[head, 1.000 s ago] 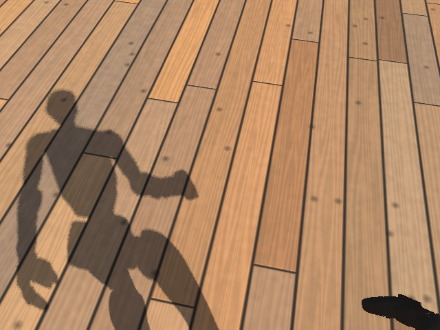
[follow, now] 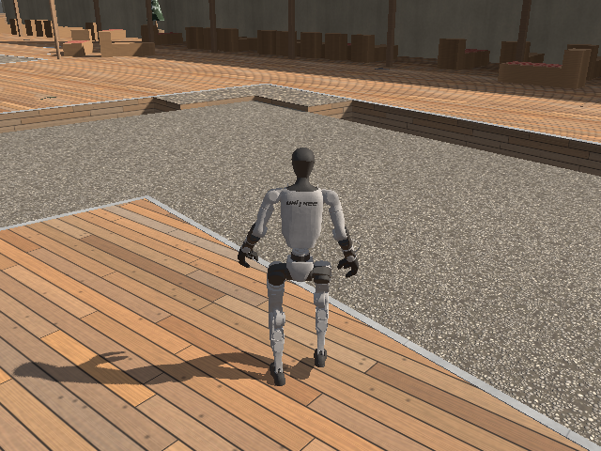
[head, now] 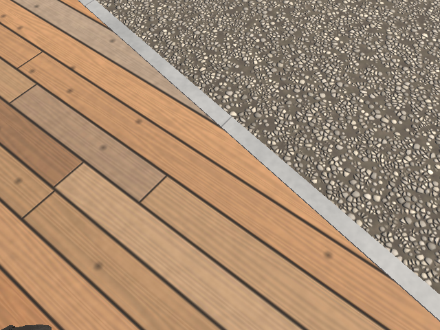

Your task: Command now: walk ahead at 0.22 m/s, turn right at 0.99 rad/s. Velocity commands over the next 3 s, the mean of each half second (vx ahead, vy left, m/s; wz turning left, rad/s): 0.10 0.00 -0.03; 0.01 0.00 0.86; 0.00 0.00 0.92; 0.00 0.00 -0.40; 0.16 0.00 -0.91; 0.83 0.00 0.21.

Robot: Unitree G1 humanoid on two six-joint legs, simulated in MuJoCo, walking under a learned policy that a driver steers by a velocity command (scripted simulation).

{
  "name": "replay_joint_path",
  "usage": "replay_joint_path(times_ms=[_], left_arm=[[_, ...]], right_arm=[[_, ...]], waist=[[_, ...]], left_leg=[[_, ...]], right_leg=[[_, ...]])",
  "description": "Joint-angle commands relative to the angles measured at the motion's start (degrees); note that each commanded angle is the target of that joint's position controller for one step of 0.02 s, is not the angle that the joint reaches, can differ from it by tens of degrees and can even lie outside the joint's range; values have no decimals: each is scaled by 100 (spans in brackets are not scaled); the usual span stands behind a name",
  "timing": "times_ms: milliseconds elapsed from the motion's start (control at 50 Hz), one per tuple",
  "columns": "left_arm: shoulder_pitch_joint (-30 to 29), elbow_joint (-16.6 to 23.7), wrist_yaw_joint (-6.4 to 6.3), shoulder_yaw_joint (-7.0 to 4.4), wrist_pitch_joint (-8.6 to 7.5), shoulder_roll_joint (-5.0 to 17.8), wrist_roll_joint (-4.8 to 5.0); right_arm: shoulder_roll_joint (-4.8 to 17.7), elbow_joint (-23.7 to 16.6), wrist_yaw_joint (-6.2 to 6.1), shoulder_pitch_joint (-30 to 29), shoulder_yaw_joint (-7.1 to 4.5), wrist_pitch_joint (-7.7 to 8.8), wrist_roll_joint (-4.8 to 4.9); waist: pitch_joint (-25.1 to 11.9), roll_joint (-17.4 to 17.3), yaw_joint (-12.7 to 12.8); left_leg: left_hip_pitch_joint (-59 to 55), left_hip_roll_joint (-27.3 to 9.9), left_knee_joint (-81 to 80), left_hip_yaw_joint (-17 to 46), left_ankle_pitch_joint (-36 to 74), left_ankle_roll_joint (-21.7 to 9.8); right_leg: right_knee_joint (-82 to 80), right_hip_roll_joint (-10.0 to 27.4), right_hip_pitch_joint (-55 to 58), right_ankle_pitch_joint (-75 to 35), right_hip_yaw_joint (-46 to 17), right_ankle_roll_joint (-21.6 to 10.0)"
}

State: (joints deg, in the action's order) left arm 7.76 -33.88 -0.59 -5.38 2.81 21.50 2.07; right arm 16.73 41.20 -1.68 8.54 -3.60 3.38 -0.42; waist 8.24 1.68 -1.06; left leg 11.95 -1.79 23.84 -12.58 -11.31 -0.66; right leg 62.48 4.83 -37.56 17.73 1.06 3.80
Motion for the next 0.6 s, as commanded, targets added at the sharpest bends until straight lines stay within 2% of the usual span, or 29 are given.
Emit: replay_joint_path(times_ms=[20,60,80,120,140,160,180,200,220,240,260,280,300,320,340,380,420,460,500,540,560,580,600], left_arm=[[552,207,133,38,34,-36,-61],[340,236,234,-21,75,87,-63],[102,321,269,-20,72,89,-86],[-141,466,304,-57,34,133,-135],[-19,447,296,-94,3,171,-166],[385,322,255,-160,-52,266,-213],[671,267,135,-260,-96,685,-263],[563,418,1,-161,-156,909,-488],[511,441,10,180,-226,34,-524],[398,300,80,170,-271,13,-438],[103,128,103,117,-317,156,-322],[-189,73,62,93,-319,207,-296],[-418,35,5,57,-306,317,-316],[-522,45,-55,3,-284,427,-366],[-559,39,-117,-12,-275,393,-396],[-690,1,-200,-3,-266,212,-396],[-711,-93,-265,-22,-250,144,-395],[-679,-175,-294,-56,-220,148,-390],[-688,-253,-296,-96,-199,187,-324],[-846,-317,-283,-125,-174,204,-175],[-854,-383,-269,-116,-154,86,-74],[-556,-546,-235,-108,-110,-97,-58],[-542,-360,-228,-77,-75,-276,-283]], right_arm=[[859,-433,-14,-854,-252,71,87],[952,-380,32,-881,-293,14,187],[994,-308,59,-711,-313,0,238],[1169,-198,117,-479,-362,-30,352],[1202,-171,137,-464,-365,-46,406],[1124,-115,158,-448,-327,-59,427],[914,-17,186,-65,-233,-44,273],[379,-112,245,335,19,-35,-55],[530,209,304,485,49,-131,110],[828,140,335,146,-44,-218,355],[821,82,281,-116,-51,-271,357],[852,99,175,-246,-82,-335,275],[926,147,111,-92,-124,-433,225],[952,201,72,100,-161,-499,216],[867,247,45,274,-170,-545,220],[616,229,29,345,-138,-627,229],[447,79,63,123,-94,-676,201],[472,-39,128,38,-111,-699,174],[534,-123,206,80,-154,-718,159],[537,-81,266,380,-212,-744,139],[603,30,259,672,-276,-752,100],[837,69,199,896,-369,-719,36],[1669,-114,89,938,-548,-642,-4]], waist=[[-1101,-602,328],[-1076,-554,286],[-1008,-516,175],[-954,-447,169],[-1017,-402,295],[-1213,-239,555],[-1566,423,619],[-2441,1754,300],[-3527,837,453],[-2952,564,485],[-2283,382,379],[-1821,281,303],[-1575,353,129],[-1525,395,47],[-1593,374,10],[-1563,360,-9],[-1460,452,62],[-1485,503,87],[-1525,584,37],[-1537,556,-198],[-1459,335,-310],[-1120,-429,-315],[-654,-2328,-77]], left_leg=[[-280,-1452,-748,381,2976,-912],[-479,-1443,-573,121,2881,-816],[-473,-1458,-466,144,2978,-806],[-684,-1562,-106,274,3508,-796],[-766,-1524,273,261,3804,-736],[-622,-1330,965,141,3775,-596],[-37,-915,1945,-50,2695,-230],[1665,-216,3941,195,-2695,278],[1297,-262,4405,1720,-3246,414],[1588,-325,4379,1761,-3131,426],[1821,-451,4056,1674,-2964,427],[1890,-477,3819,1607,-2657,483],[1549,-407,3792,1421,-2330,576],[1392,-296,3879,1251,-2075,660],[1322,-294,3916,1189,-1885,703],[1226,-396,3672,1119,-1529,697],[1186,-490,3280,1033,-1277,616],[1082,-504,2952,918,-1147,518],[926,-499,2583,821,-1133,372],[477,-360,1766,607,-745,132],[161,-169,1165,589,-436,-87],[-159,-282,379,1252,486,-410],[-563,-1702,-192,3768,2514,-1205]], right_leg=[[-1104,230,945,-1187,-87,-160],[-1648,136,1182,-1453,109,-326],[-1893,50,1301,-1326,146,-410],[-2359,-224,1438,-795,228,-604],[-2756,-405,1699,-767,282,-732],[-3358,-620,2420,-1325,329,-908],[-3601,-256,3529,-4178,-198,-1144],[-3196,1698,5254,-7257,-2272,-2359],[-3310,2140,4984,-6610,-2544,-2829],[-3603,1874,4482,-5233,-2052,-2679],[-3789,1533,4047,-4138,-1642,-2279],[-3956,1382,3613,-3521,-1393,-2026],[-4072,1259,2996,-3490,-1023,-1932],[-4167,1247,2738,-3454,-806,-1936],[-4232,1280,2674,-3295,-641,-1959],[-4376,1269,2484,-2559,-275,-1898],[-4465,1316,2406,-1966,-28,-1829],[-4432,1437,2481,-1806,117,-1776],[-4291,1567,2598,-1756,224,-1633],[-3892,1546,2547,-1584,468,-1313],[-3397,1337,2362,-1122,683,-1024],[-2398,885,1727,-177,1031,-586],[-409,-51,-101,2017,1265,62]])
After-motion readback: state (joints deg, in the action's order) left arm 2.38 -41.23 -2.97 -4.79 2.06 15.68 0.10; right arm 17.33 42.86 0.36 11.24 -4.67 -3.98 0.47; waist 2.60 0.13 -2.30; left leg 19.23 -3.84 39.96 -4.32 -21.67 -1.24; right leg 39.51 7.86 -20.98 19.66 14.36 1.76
